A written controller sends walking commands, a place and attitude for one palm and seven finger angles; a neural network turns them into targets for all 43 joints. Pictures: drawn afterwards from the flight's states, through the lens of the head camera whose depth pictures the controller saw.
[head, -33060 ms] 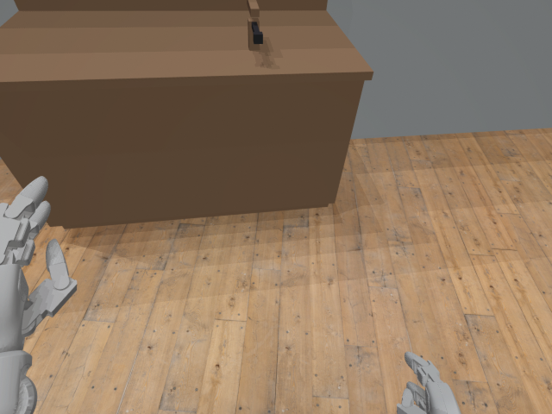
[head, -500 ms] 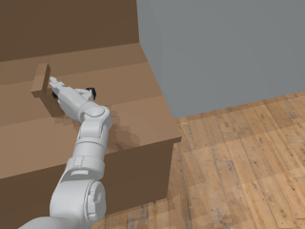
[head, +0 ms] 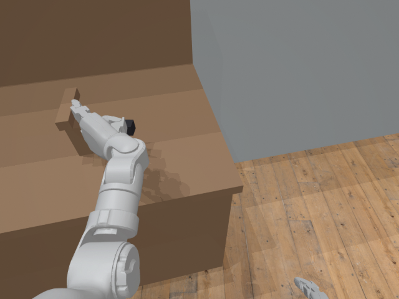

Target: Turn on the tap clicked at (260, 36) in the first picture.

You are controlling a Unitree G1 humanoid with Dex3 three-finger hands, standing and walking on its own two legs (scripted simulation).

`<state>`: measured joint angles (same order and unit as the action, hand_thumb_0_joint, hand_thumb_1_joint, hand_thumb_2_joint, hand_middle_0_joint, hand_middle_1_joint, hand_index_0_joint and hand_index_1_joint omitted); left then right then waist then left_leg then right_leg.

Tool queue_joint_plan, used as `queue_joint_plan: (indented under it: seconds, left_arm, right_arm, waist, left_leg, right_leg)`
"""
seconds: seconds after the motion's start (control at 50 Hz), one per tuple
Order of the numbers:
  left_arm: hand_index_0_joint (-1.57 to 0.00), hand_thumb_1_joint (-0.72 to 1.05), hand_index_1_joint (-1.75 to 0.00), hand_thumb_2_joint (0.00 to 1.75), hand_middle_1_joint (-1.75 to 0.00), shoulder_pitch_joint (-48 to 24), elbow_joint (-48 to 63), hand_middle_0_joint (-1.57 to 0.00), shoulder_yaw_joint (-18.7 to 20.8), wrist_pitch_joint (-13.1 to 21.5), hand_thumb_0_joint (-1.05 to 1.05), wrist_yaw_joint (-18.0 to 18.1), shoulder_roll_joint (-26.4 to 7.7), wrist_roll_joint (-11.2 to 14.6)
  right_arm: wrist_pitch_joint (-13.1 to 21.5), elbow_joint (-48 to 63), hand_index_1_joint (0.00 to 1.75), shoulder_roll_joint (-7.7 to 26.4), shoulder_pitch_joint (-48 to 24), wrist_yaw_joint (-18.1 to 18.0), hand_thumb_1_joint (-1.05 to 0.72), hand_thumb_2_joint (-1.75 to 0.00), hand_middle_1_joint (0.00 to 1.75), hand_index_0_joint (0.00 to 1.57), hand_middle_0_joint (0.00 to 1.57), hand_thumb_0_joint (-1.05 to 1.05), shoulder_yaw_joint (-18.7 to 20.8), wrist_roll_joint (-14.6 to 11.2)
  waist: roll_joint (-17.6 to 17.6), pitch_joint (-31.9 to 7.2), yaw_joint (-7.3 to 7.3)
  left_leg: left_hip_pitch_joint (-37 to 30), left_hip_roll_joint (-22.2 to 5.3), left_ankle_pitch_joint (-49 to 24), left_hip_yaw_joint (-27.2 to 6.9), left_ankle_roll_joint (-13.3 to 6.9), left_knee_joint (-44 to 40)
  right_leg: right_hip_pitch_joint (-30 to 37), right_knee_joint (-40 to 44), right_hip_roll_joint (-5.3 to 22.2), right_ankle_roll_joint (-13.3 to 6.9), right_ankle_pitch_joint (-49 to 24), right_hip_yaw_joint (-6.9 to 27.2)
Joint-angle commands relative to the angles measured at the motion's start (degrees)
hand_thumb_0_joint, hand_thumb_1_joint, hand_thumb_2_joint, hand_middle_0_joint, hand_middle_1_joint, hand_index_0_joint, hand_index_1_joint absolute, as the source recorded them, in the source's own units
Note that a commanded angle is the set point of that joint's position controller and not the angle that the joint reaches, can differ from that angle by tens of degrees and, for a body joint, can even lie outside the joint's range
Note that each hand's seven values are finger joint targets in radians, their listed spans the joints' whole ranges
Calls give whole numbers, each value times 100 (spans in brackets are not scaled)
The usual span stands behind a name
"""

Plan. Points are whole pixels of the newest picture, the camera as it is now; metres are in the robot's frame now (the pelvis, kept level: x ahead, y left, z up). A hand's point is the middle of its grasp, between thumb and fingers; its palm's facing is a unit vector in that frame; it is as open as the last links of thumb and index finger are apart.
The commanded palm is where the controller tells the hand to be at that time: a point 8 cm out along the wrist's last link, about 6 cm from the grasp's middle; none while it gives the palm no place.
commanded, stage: lift the hand up off the lever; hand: left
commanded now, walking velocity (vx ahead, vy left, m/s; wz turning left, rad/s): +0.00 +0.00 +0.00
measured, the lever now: (128, 127) +0.49 +0.21 +0.09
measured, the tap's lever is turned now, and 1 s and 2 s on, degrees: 75 75 75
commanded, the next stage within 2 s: draw the hand back beside the body in 0.44 s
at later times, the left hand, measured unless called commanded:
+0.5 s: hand (124, 119) +0.42 +0.18 +0.17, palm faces +0.77 -0.63 -0.09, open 7.8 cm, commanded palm +0.37 +0.20 +0.17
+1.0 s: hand (97, 156) +0.32 +0.20 +0.16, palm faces +0.27 -0.94 -0.22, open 7.7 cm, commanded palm +0.29 +0.23 +0.17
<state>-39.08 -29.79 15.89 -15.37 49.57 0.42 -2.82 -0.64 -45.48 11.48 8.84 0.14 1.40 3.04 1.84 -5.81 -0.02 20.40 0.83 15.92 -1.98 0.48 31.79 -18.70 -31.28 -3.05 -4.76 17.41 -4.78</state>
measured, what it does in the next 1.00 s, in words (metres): stands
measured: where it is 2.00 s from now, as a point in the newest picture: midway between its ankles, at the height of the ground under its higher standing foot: outside the picture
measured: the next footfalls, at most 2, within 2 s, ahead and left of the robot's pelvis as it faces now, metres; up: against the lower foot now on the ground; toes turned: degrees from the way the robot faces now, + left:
none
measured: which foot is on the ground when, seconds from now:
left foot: down 0.00-1.00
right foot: down 0.00-1.00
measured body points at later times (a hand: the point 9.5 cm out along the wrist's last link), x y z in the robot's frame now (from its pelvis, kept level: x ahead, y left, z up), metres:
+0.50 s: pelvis +0.00 +0.00 +0.00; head -0.01 -0.02 +0.45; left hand +0.38 +0.21 +0.17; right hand +0.15 -0.23 -0.12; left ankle +0.00 +0.13 -0.73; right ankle -0.01 -0.06 -0.73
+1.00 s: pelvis +0.00 +0.01 +0.01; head -0.02 -0.02 +0.46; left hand +0.30 +0.25 +0.18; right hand +0.15 -0.24 -0.09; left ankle +0.00 +0.13 -0.73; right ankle -0.01 -0.06 -0.73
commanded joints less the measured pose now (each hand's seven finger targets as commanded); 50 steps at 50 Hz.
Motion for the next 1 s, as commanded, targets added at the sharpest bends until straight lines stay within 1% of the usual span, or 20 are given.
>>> queue_joint_plan:
  seconds: [0.0, 0.02, 0.08, 0.12, 0.28, 0.32, 0.34, 0.48, 0.52, 0.54, 0.56, 0.62, 0.66, 0.72, 0.74, 0.76, 0.84, 0.88, 0.92, 0.98]
  left_arm:
    - [-15, 90, -15, 90, -15, -2575, 1550, -15, -372, 188, 0, -21, -660, -217]
    - [-15, 90, -15, 90, -15, -2412, 1549, -15, -141, 164, 0, -22, -915, -215]
    - [-15, 90, -15, 90, -15, -2575, 1650, -15, -521, 72, 0, -59, -528, -172]
    - [-15, 90, -15, 90, -15, -2456, 1570, -15, -254, 18, 0, -60, -821, -129]
    - [-15, 90, -15, 90, -15, -2925, 1280, -15, -392, -7, 0, -7, -699, -187]
    - [-15, 90, -15, 90, -15, -2855, 1156, -15, -167, -8, 0, -14, -950, -191]
    - [-15, 90, -15, 90, -15, -2875, 1156, -15, -331, -4, 0, -23, -740, -193]
    - [-15, 90, -15, 90, -15, -2965, 1148, -15, -207, 34, 0, 12, -849, -171]
    - [-15, 90, -15, 90, -15, -2827, 1264, -15, 15, 66, 0, 36, -1098, -217]
    - [-15, 90, -15, 90, -15, -2407, 1795, -15, -1064, 100, 0, -930, -852, -375]
    - [-15, 90, -16, 90, -16, -2244, 1949, -15, -566, 163, 0, -1337, -1343, -238]
    - [-16, 90, -16, 90, -16, -1073, 2595, -16, -586, 369, 0, -2431, -1554, 154]
    - [-16, 90, -17, 90, -17, -287, 2789, -16, -417, 506, 0, -3030, -1716, 522]
    - [-16, 90, -18, 90, -18, 258, 3274, -16, 77, 329, 0, -3014, -2000, 840]
    - [-16, 90, -18, 90, -18, 983, 3110, -16, -100, 816, 0, -3472, -2781, 700]
    - [-16, 90, -19, 90, -19, 1177, 3267, -16, -26, 1129, 0, -3682, -2793, 777]
    - [-17, 90, -20, 90, -20, 784, 4285, -17, -407, 1959, 0, -4036, -2828, 730]
    - [-17, 90, -20, 90, -20, 960, 4112, -17, -570, 2129, 0, -4094, -2698, 742]
    - [-17, 90, -21, 90, -21, 935, 4045, -17, -767, 2260, 0, -4156, -2547, 724]
    - [-17, 90, -22, 90, -22, 1480, 3996, -17, -880, 2404, 0, -4213, -2408, 733]
  right_arm:
    - [186, 753, 30, 624, -575, -72, -90, -90, 30, 20, 20, 0, 168, -25]
    - [160, 730, 30, 648, -573, -94, -90, -90, 30, 20, 20, 0, 194, -30]
    - [203, 749, 30, 619, -683, -73, -90, -90, 30, 20, 20, 0, 147, -56]
    - [192, 704, 30, 647, -737, -117, -90, -90, 30, 20, 20, 0, 156, -68]
    - [248, 625, 30, 591, -828, -130, -90, -90, 30, 20, 20, 0, 97, -82]
    - [221, 599, 30, 644, -795, -159, -90, -90, 30, 20, 20, 0, 125, -78]
    - [228, 644, 30, 609, -817, -140, -90, -90, 30, 20, 20, 0, 112, -86]
    - [226, 654, 30, 646, -712, -135, -90, -90, 30, 20, 20, 0, 127, -69]
    - [210, 653, 30, 653, -664, -145, -90, -90, 30, 20, 20, 0, 159, -42]
    - [38, 784, 30, 813, -466, -215, -90, -90, 30, 20, 20, 0, 161, -79]
    - [-9, 920, 30, 805, -382, -302, -90, -90, 30, 20, 20, 0, 198, -176]
    - [-145, 1189, 30, 749, -371, -453, -90, -90, 30, 20, 20, 0, 117, -304]
    - [-186, 1374, 30, 704, -488, -510, -90, -90, 30, 20, 20, 0, 13, -437]
    - [-151, 1513, 30, 659, -867, -575, -90, -90, 30, 20, 20, 0, -77, -547]
    - [-65, 1406, 30, 748, -504, -414, -90, -90, 30, 20, 20, 0, -8, -411]
    - [10, 1549, 30, 727, -601, -354, -90, -90, 30, 20, 20, 0, -6, -453]
    - [332, 1642, 30, 723, -733, -309, -90, -90, 30, 20, 20, 0, 17, -451]
    - [448, 1625, 30, 761, -728, -308, -90, -90, 30, 20, 20, 0, 31, -443]
    - [503, 1564, 30, 769, -711, -317, -90, -90, 30, 20, 20, 0, 34, -459]
    - [549, 1579, 30, 806, -697, -304, -90, -90, 30, 20, 20, 0, 30, -449]
  waist:
    - [-417, -1713, -32]
    - [-364, -1745, 44]
    - [-430, -1498, -37]
    - [-465, -1435, 39]
    - [-441, -1310, -22]
    - [-431, -1372, 34]
    - [-399, -1365, 8]
    - [-586, -1482, -23]
    - [-456, -1665, 88]
    - [-602, -1784, -183]
    - [-604, -1952, -87]
    - [-283, -1883, 128]
    - [-564, -1435, 229]
    - [-381, -1006, 448]
    - [-489, -561, 126]
    - [-429, -577, 252]
    - [365, -402, 88]
    - [-58, -238, 41]
    - [134, -47, -20]
    - [-84, -127, 27]
  left_leg:
    - [-669, -10, -1822, 228, -49, -133]
    - [-701, -11, -1837, 202, -37, -168]
    - [-725, -17, -1718, 216, -47, -212]
    - [-704, 5, -1572, 198, -60, -274]
    - [-641, 1, -1170, 194, -77, -354]
    - [-614, 17, -1166, 185, -81, -382]
    - [-626, 1, -1147, 199, -80, -381]
    - [-583, 0, -1326, 214, -97, -322]
    - [-649, 1, -1519, 203, -79, -316]
    - [-952, 32, -1877, 261, -184, -329]
    - [-1070, 19, -2047, 291, -239, -311]
    - [-1344, 11, -2305, 262, -248, -474]
    - [-1283, -24, -2101, 293, -268, -616]
    - [-1262, -21, -1706, 328, -247, -821]
    - [-1304, -136, -1417, 295, -255, -1020]
    - [-1270, -103, -1358, 338, -288, -1071]
    - [-1788, -59, -1230, 376, -302, -1153]
    - [-1908, -66, -1099, 349, -333, -1194]
    - [-2030, -48, -935, 344, -328, -1249]
    - [-2102, -59, -894, 280, -331, -1347]
  right_leg:
    - [1068, 405, 458, 410, -2532, 329]
    - [1110, 415, 419, 378, -2415, 308]
    - [964, 497, 438, 390, -2240, 303]
    - [1002, 598, 418, 389, -2026, 330]
    - [828, 759, 441, 390, -1398, 387]
    - [903, 753, 414, 373, -1364, 382]
    - [861, 759, 438, 377, -1327, 380]
    - [946, 674, 469, 431, -1797, 396]
    - [1085, 591, 431, 403, -2002, 368]
    - [1284, 381, 389, 351, -2694, 476]
    - [1473, 409, 403, 378, -3153, 510]
    - [1878, 458, 359, 376, -3646, 557]
    - [1956, 618, 362, 432, -3672, 594]
    - [1961, 916, 360, 455, -2984, 635]
    - [1828, 1045, 449, 555, -2913, 693]
    - [1919, 1101, 431, 547, -2774, 729]
    - [1587, 1434, 346, 419, -2010, 770]
    - [1422, 1570, 290, 420, -1727, 757]
    - [1239, 1686, 271, 388, -1388, 739]
    - [1328, 1701, 259, 362, -1259, 686]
